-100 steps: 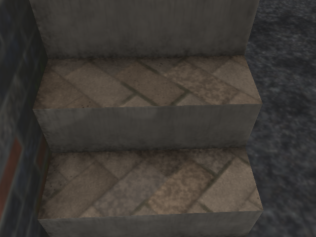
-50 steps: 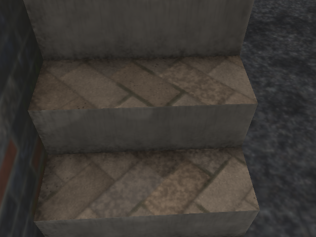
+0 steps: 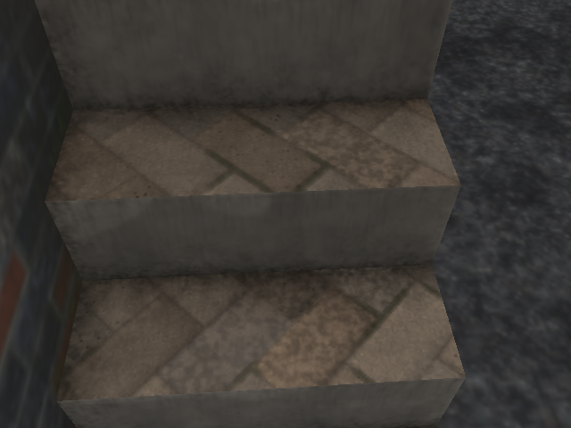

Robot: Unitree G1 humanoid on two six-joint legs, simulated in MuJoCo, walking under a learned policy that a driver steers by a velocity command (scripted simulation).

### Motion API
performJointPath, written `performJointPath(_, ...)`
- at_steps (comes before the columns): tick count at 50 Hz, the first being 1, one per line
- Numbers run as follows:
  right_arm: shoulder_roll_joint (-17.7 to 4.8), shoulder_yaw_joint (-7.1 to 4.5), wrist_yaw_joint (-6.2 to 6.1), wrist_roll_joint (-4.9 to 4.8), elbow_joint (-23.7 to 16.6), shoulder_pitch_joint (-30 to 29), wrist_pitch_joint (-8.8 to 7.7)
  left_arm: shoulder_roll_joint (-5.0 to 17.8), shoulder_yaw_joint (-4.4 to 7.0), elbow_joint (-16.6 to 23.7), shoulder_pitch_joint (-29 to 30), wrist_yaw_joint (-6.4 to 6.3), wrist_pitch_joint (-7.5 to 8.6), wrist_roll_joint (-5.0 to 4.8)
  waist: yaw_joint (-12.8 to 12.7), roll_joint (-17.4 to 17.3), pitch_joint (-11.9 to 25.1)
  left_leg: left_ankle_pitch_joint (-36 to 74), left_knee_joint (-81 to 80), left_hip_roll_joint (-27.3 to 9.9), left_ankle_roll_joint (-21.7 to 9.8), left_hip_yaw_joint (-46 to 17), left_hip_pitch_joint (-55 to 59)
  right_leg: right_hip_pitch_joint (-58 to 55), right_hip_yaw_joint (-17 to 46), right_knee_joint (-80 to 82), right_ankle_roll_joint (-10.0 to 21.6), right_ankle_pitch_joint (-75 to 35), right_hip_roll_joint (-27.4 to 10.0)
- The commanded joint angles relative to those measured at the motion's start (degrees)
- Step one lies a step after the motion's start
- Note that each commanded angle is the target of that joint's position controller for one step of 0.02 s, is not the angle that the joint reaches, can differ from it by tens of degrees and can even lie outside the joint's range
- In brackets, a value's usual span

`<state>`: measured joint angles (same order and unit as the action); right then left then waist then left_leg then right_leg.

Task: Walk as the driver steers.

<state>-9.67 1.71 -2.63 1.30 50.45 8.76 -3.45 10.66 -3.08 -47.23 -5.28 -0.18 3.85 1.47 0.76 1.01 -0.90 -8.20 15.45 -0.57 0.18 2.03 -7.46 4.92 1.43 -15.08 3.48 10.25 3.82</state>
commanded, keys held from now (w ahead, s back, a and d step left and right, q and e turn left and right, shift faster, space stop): w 1.00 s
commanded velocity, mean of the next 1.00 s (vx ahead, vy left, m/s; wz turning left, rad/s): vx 0.50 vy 0.00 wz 0.00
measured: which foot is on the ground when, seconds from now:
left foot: down 0.00-1.00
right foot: down 0.00-1.00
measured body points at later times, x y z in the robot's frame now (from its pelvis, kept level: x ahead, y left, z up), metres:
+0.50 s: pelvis +0.00 +0.00 +0.00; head +0.01 +0.00 +0.45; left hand +0.16 +0.21 -0.12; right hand +0.12 -0.22 -0.13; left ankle +0.00 +0.12 -0.75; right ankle -0.03 -0.08 -0.75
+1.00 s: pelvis +0.00 +0.00 +0.00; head +0.01 +0.01 +0.45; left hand +0.17 +0.21 -0.12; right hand +0.12 -0.22 -0.13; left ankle +0.00 +0.12 -0.75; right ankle -0.03 -0.08 -0.75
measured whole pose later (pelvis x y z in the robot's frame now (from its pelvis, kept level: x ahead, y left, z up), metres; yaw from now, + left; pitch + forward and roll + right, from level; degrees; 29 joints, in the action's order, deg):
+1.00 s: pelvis +0.00 +0.00 +0.00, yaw +0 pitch +0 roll +0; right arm -9.5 1.5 -2.6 1.3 49.9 9.1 -3.4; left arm 10.4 -2.7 -47.2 -5.5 -0.2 3.8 1.4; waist 0.8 1.0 -1.1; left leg -8.1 15.5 -0.5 0.1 1.7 -7.5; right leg 5.1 1.7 -15.2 3.2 10.1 3.6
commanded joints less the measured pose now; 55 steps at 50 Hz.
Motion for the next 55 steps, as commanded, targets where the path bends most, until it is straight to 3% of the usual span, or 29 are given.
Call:
performJointPath(1,-4.8,-1.03,-0.14,-0.01,-3.3,-1.2,-0.72,4.4,1.04,4.0,3.1,-0.11,0.85,-0.03,0.0,-0.6,4.4,7.8,-0.9,-7.6,-2.5,-6.6,3.0,0.6,7.5,1.4,-0.6,-13.2,-10.3)
performJointPath(55,-4.5,-1.22,-0.15,0.02,-4.0,-1.0,-0.79,4.0,1.37,4.2,3.0,-0.12,0.78,-0.03,0.0,-0.6,4.3,7.5,-1.0,-7.4,-2.5,-6.7,3.0,1.0,7.5,1.4,-0.7,-12.1,-10.1)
